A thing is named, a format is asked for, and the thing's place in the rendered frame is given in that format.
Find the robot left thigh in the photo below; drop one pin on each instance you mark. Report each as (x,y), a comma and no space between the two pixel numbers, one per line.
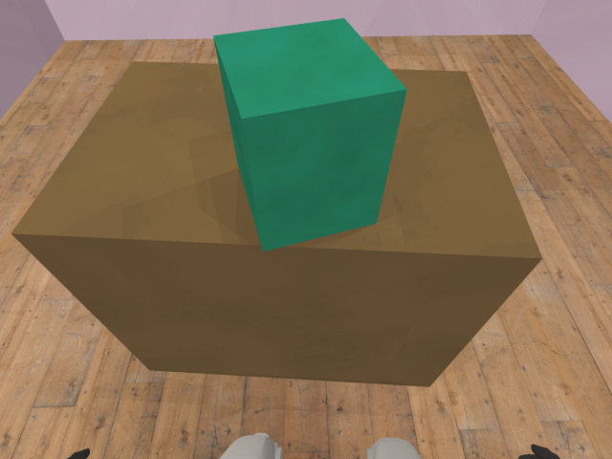
(253,447)

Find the robot right thigh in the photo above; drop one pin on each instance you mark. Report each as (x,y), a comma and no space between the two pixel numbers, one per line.
(392,448)

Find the robot thigh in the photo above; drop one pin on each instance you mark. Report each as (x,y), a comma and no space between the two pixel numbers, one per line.
(253,447)
(392,448)

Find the carton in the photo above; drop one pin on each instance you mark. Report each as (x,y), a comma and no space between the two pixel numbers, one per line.
(314,115)

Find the pedestal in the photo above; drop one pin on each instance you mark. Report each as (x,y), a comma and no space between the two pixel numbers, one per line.
(147,223)

